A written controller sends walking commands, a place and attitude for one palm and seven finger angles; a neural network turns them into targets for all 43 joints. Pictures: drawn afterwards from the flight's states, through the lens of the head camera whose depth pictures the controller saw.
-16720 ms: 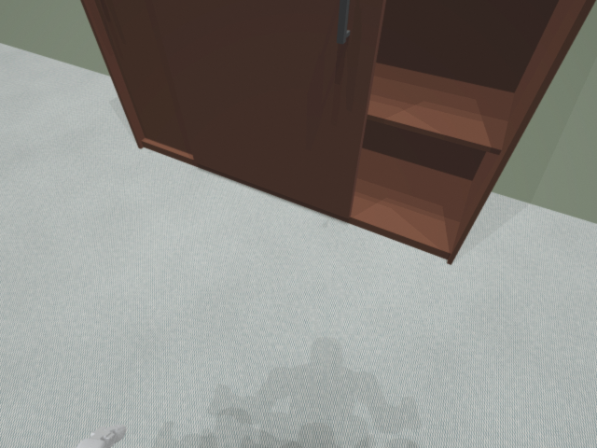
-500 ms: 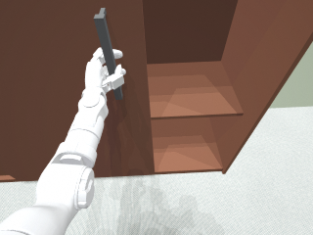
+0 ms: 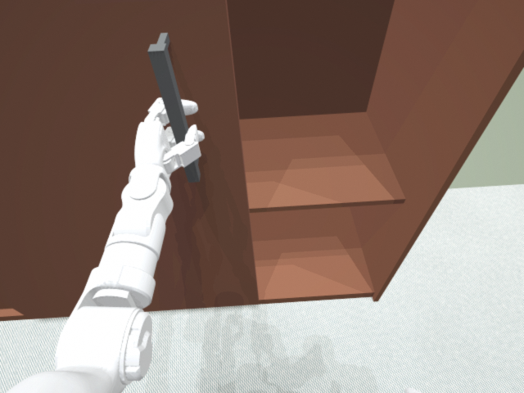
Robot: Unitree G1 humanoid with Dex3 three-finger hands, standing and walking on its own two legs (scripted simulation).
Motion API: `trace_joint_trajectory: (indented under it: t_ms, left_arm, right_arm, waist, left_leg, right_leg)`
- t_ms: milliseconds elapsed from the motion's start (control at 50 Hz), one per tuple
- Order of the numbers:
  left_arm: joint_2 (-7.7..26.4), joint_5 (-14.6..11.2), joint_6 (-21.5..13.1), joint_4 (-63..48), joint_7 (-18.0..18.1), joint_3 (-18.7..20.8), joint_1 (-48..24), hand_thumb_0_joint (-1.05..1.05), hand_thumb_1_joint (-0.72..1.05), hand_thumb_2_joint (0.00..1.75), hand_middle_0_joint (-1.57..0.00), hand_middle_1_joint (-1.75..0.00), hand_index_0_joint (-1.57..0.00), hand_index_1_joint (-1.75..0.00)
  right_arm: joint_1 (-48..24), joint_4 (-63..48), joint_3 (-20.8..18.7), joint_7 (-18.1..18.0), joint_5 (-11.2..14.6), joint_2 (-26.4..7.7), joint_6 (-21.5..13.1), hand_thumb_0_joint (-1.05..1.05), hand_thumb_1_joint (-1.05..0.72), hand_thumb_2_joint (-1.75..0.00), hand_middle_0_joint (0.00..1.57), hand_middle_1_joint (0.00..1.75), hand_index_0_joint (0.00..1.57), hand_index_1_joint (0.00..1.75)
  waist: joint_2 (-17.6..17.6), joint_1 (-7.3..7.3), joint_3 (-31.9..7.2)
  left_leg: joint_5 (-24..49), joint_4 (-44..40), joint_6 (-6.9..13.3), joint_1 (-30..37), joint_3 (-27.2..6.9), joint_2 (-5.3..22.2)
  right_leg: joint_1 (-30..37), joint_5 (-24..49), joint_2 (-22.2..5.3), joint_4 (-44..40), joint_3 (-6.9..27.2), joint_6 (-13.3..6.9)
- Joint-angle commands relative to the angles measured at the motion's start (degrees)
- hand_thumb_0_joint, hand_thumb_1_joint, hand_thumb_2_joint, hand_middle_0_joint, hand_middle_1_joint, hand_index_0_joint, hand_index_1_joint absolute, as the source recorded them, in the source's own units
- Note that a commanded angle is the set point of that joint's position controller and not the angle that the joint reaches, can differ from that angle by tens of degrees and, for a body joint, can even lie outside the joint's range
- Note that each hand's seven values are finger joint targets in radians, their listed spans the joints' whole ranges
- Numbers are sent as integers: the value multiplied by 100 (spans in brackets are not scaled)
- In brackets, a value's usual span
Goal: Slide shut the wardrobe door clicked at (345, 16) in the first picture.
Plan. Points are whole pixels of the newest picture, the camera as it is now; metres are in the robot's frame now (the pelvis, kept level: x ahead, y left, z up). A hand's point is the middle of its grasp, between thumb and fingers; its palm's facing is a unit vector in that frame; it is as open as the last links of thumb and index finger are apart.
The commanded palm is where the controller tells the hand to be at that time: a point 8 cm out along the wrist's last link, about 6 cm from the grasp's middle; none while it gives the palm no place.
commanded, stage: grip the handle and tug to test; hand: left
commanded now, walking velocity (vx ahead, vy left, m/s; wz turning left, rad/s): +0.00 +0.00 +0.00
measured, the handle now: (180, 116) +0.51 +0.12 +0.17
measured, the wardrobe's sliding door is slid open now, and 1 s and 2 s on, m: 0.45 0.45 0.23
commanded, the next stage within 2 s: tug the door sideways, standing still in 0.16 s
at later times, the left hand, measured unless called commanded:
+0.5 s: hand (195, 141) +0.46 +0.09 +0.16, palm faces +0.04 -1.00 -0.02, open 5.6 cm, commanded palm +0.43 +0.12 +0.16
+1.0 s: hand (197, 141) +0.47 +0.09 +0.15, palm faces +0.08 -0.98 -0.17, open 5.6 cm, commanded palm +0.45 +0.10 +0.16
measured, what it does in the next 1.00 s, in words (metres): lifts its right foot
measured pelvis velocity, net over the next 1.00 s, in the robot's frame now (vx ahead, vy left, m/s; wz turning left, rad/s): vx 0.04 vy -0.02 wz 0.09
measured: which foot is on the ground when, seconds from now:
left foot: down 0.00-1.00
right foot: down 0.00-0.88, up 0.90-1.00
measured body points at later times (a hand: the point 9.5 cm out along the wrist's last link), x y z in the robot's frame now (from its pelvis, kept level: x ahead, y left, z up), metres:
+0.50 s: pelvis +0.05 +0.00 +0.01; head +0.08 -0.03 +0.46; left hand +0.45 +0.14 +0.16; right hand +0.19 -0.25 -0.11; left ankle -0.02 +0.12 -0.73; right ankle -0.05 -0.08 -0.72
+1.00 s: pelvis +0.04 -0.02 -0.01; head +0.13 -0.07 +0.43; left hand +0.46 +0.14 +0.16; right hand +0.21 -0.22 -0.16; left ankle -0.02 +0.11 -0.74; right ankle +0.05 -0.09 -0.71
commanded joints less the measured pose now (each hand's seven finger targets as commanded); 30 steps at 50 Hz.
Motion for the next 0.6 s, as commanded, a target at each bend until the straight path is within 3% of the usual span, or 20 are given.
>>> trace_joint_trajectory:
  t_ms: [0,40,60,80,120,180,200,220,260,320,340,360,380,440,460,500,580]
  left_arm:
    - [661,-68,-392,-2189,-139,102,-1425,0,90,90,-45,-140,-45,-140]
    - [669,-101,-318,-2578,-150,139,-1114,0,90,90,-45,-140,-45,-140]
    - [765,-87,-285,-2696,-148,186,-777,0,90,90,-45,-140,-45,-140]
    - [700,-97,-258,-2969,-153,138,-673,0,90,90,-45,-140,-45,-140]
    - [490,-111,-165,-3327,-164,-59,-503,0,90,90,-45,-140,-45,-140]
    - [631,-137,2,-3634,-120,64,-102,0,90,90,-45,-140,-45,-140]
    - [683,-142,42,-3759,-111,60,-137,0,90,90,-45,-140,-45,-140]
    - [709,-150,97,-3904,-103,121,96,0,90,90,-45,-140,-45,-140]
    - [458,-125,238,-4138,-77,-200,-22,0,90,90,-45,-140,-45,-140]
    - [431,-52,593,-3885,71,-302,-1186,0,90,90,-45,-140,-45,-140]
    - [515,-21,697,-3672,122,-230,-1414,0,90,90,-45,-140,-45,-140]
    - [463,21,740,-3703,173,-310,-1418,0,90,90,-45,-140,-45,-140]
    - [216,47,776,-3711,195,-511,-1427,0,90,90,-45,-140,-45,-140]
    - [-275,6,704,-3631,264,-919,-1671,0,90,90,-45,-140,-45,-140]
    - [-373,14,636,-3541,290,-1041,-1735,0,90,90,-45,-140,-45,-140]
    - [-629,6,574,-3251,286,-1224,-1633,0,90,90,-45,-140,-45,-140]
    - [-802,182,651,-3225,287,-1405,-1792,0,90,90,-45,-140,-45,-140]
  right_arm:
    - [-113,-784,-251,10,21,-628,-212,0,-90,-90,20,30,20,30]
    - [-205,-863,-244,13,27,-607,-210,0,-90,-90,20,30,20,30]
    - [-256,-908,-238,15,19,-630,-184,0,-90,-90,20,30,20,30]
    - [-345,-954,-228,25,44,-594,-179,0,-90,-90,20,30,20,30]
    - [-465,-1015,-217,36,61,-543,-186,0,-90,-90,20,30,20,30]
    - [-633,-1087,-206,20,64,-560,-163,0,-90,-90,20,30,20,30]
    - [-668,-1085,-197,11,65,-563,-157,0,-90,-90,20,30,20,30]
    - [-736,-1140,-196,4,71,-548,-148,0,-90,-90,20,30,20,30]
    - [-765,-1128,-182,-10,47,-556,-120,0,-90,-90,20,30,20,30]
    - [-514,-859,-221,-81,3,-597,-54,0,-90,-90,20,30,20,30]
    - [-471,-763,-242,-116,-5,-614,-21,0,-90,-90,20,30,20,30]
    - [-472,-746,-240,-126,-34,-609,12,0,-90,-90,20,30,20,30]
    - [-560,-763,-237,-123,-3,-555,14,0,-90,-90,20,30,20,30]
    - [-708,-702,-187,-120,-8,-464,-20,0,-90,-90,20,30,20,30]
    - [-694,-658,-176,-114,-25,-457,-20,0,-90,-90,20,30,20,30]
    - [-681,-651,-164,-94,-45,-448,-36,0,-90,-90,20,30,20,30]
    - [-419,-652,-221,-42,-149,-504,48,0,-90,-90,20,30,20,30]
  waist:
    - [-611,380,-2368]
    - [-668,430,-2378]
    - [-612,513,-2380]
    - [-497,499,-2296]
    - [-348,489,-2191]
    - [-406,532,-1944]
    - [-549,504,-1859]
    - [-452,546,-1838]
    - [-358,462,-1799]
    - [-518,150,-1747]
    - [-653,91,-1732]
    - [-621,124,-1722]
    - [-355,112,-1729]
    - [-184,41,-1507]
    - [-316,15,-1375]
    - [-486,-2,-1272]
    - [-503,-7,-2076]
  left_leg:
    - [3383,216,201,1493,-161,-147]
    - [3499,171,194,1491,-142,-140]
    - [3532,156,183,1436,-135,-142]
    - [3583,131,187,1493,-107,-136]
    - [3610,95,174,1671,-137,-100]
    - [3318,-4,149,1648,-165,-76]
    - [3251,-27,144,1607,-181,-77]
    - [3351,-26,142,1616,-170,-71]
    - [3789,100,143,1693,-167,-84]
    - [4165,357,160,1711,-198,-100]
    - [4064,359,159,1685,-232,-103]
    - [3964,327,157,1681,-255,-108]
    - [3901,298,153,1812,-298,-98]
    - [3183,182,95,2020,-472,-56]
    - [2981,151,93,1965,-502,-61]
    - [3137,187,111,1901,-521,-69]
    - [4712,669,154,1984,-368,-172]
  right_leg:
    - [1067,4909,-182,74,41,328]
    - [1252,5188,-215,87,34,352]
    - [1394,5235,-239,87,36,334]
    - [1359,5307,-240,80,34,341]
    - [1177,4808,-184,1,-17,290]
    - [1113,4274,-135,-121,-38,236]
    - [1137,4260,-135,-133,-52,236]
    - [1182,4391,-158,-124,-29,251]
    - [1224,4899,-222,-81,-35,275]
    - [951,5679,-249,41,-28,393]
    - [870,5516,-230,55,-51,388]
    - [862,5173,-209,42,-83,326]
    - [641,4643,-172,25,-103,278]
    - [111,3250,-113,-161,-157,193]
    - [117,3050,-115,-210,-162,157]
    - [98,3305,-115,-144,-163,167]
    - [500,5609,-253,339,-114,368]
